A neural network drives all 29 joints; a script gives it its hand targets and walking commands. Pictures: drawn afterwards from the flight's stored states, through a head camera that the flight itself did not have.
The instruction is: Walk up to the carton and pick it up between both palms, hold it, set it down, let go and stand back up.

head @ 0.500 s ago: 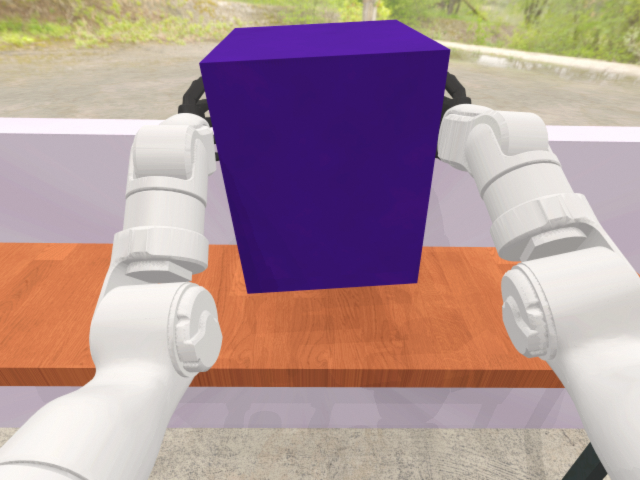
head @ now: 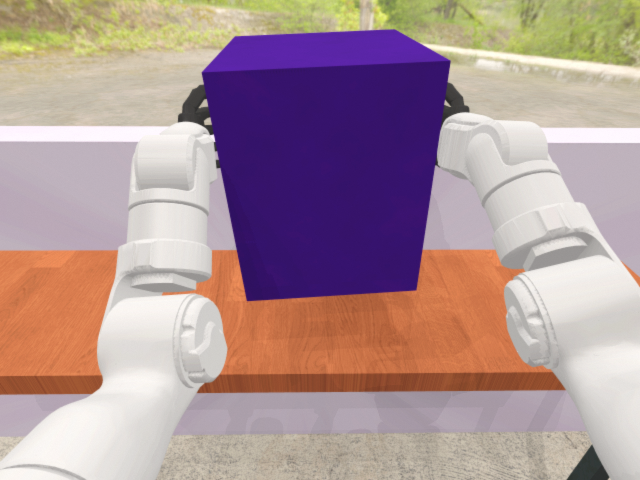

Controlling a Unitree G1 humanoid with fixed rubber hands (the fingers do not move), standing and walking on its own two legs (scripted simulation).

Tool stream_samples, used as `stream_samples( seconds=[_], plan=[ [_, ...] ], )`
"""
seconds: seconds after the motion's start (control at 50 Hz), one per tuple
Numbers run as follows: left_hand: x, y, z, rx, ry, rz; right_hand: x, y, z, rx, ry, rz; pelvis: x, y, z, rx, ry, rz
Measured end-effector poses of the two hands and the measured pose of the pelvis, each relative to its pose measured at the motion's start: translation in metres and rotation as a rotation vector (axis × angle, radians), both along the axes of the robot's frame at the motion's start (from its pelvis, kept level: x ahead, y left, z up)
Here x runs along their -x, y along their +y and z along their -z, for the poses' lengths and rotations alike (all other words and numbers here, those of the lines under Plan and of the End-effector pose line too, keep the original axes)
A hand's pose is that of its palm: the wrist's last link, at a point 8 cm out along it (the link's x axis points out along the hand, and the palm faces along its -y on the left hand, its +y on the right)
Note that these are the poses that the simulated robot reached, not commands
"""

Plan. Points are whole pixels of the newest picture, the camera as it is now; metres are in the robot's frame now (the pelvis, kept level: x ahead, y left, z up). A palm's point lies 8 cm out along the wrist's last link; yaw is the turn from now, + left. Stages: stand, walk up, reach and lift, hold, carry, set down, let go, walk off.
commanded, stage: hold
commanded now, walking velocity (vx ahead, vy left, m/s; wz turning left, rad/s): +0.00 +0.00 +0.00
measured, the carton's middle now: (323, 160) +0.38 +0.00 +0.30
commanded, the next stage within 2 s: set down in 1.18 s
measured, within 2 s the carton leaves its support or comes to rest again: neither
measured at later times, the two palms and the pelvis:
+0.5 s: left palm (187, 145) +0.37 +0.15 +0.33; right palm (446, 132) +0.36 -0.14 +0.34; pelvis -0.01 +0.00 +0.00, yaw +0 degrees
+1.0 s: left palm (196, 154) +0.38 +0.15 +0.31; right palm (448, 143) +0.37 -0.14 +0.33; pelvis +0.00 +0.00 +0.00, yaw +0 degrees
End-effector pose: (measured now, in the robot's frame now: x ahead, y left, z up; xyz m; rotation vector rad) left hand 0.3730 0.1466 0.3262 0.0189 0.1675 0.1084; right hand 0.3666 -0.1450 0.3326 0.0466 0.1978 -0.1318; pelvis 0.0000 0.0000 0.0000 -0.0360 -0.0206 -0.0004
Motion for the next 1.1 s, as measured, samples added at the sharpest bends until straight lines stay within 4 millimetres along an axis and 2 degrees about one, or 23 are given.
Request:
stream_samples(
  seconds=[0.32, 0.52, 0.7, 0.96, 1.1],
  plan=[
    [0.006, 0.004, -0.004, 0.013, -0.011, 0.007, 0.007, 0.004, -0.007, 0.015, -0.010, 0.006, 0.006, -0.001, 0.000, -0.002, 0.009, 0.002],
    [0.003, 0.008, 0.000, 0.008, 0.008, 0.007, 0.004, 0.008, -0.008, 0.022, 0.008, 0.005, 0.008, 0.000, 0.000, -0.001, 0.020, 0.004],
    [-0.005, 0.009, 0.002, 0.002, 0.003, 0.007, -0.004, 0.009, -0.006, 0.028, 0.003, 0.003, 0.003, 0.000, 0.000, -0.001, 0.035, 0.000],
    [-0.006, 0.001, 0.013, -0.006, 0.013, 0.016, -0.003, 0.001, 0.007, 0.030, 0.014, 0.010, -0.003, 0.003, 0.000, 0.001, 0.007, 0.003],
    [0.001, 0.002, 0.004, -0.006, -0.013, 0.002, 0.001, 0.002, 0.004, 0.018, -0.012, -0.003, -0.001, 0.003, 0.000, 0.001, 0.002, 0.007]
  ],
)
